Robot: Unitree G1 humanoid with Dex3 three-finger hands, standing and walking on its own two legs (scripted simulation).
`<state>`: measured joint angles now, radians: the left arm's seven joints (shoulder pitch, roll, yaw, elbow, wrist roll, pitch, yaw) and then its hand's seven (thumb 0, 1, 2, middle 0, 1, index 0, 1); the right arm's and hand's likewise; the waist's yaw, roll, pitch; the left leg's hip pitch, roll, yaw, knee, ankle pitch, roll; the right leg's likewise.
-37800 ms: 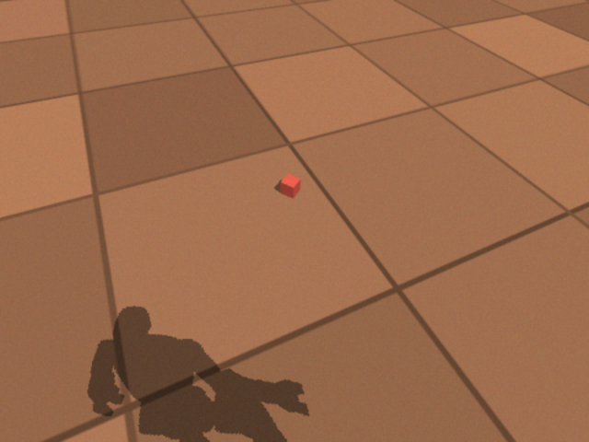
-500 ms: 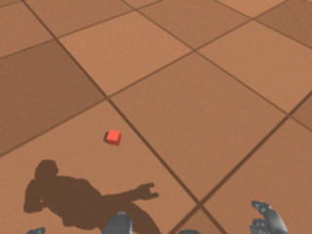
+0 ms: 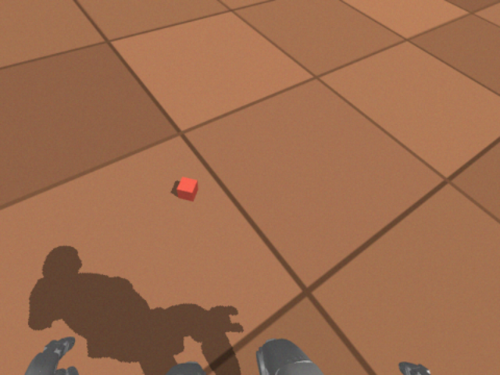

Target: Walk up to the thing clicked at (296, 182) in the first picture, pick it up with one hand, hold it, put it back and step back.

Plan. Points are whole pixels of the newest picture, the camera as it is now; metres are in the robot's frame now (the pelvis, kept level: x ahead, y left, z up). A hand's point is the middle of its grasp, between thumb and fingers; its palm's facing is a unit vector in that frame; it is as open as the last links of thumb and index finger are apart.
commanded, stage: step back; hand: left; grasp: from above
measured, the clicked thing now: (187, 189) +0.92 +0.21 -0.73
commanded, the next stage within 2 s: stand in 1.36 s
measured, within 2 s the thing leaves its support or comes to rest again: neither
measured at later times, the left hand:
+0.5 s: hand out of the picture -0.08 +0.25 -0.13, palm faces +0.04 -0.90 -0.43, open 7.4 cm
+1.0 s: hand out of the picture -0.08 +0.22 -0.14, palm faces +0.06 -0.93 -0.37, open 7.4 cm
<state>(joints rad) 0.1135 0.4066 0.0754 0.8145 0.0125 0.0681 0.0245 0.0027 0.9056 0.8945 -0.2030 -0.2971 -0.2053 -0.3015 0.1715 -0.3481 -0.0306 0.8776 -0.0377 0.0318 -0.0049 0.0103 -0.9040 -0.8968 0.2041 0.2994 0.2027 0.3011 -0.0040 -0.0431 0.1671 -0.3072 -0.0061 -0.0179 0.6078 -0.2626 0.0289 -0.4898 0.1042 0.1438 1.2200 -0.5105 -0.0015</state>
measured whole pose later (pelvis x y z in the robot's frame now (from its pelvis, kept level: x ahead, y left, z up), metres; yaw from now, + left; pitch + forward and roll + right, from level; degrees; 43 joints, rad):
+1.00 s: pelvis -0.12 -0.04 +0.00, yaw +3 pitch -3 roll +0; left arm 0.21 0.35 0.05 0.98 0.04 -0.05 -0.01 0.00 0.90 0.89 -0.21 -0.30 -0.21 -0.30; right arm 0.22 -0.39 -0.05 0.99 -0.03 -0.01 0.01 0.01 -0.91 -0.90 0.20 0.30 0.20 0.30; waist 0.03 0.03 0.07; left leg -0.37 0.01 -0.06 0.80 -0.44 0.00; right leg -0.23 -0.01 -0.05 0.57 -0.30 -0.02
